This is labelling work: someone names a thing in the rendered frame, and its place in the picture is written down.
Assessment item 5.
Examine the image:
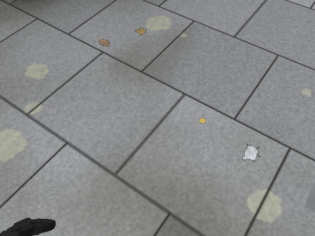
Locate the left robot hand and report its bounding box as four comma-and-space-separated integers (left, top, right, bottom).
0, 217, 56, 236

